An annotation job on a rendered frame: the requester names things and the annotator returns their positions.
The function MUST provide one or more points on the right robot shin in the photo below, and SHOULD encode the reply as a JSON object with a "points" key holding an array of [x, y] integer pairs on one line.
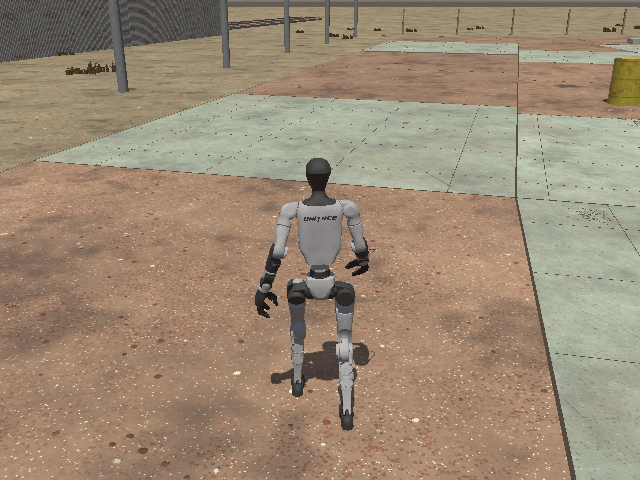
{"points": [[346, 377]]}

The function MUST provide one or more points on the right robot forearm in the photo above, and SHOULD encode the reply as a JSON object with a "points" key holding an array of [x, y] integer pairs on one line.
{"points": [[362, 257]]}

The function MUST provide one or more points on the right robot hand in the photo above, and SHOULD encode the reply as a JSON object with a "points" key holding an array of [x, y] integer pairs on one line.
{"points": [[354, 263]]}

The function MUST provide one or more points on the left robot hand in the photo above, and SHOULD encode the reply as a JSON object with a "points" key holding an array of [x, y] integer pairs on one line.
{"points": [[261, 305]]}

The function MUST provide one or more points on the left robot forearm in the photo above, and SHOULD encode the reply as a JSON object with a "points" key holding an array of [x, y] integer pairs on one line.
{"points": [[270, 271]]}

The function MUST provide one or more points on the robot right thigh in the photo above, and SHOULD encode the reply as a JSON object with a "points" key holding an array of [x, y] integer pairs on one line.
{"points": [[344, 308]]}

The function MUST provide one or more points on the right robot upper arm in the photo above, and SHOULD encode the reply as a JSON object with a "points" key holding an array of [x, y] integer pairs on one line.
{"points": [[354, 223]]}

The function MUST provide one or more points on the left robot upper arm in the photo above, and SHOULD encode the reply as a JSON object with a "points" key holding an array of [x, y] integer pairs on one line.
{"points": [[286, 213]]}

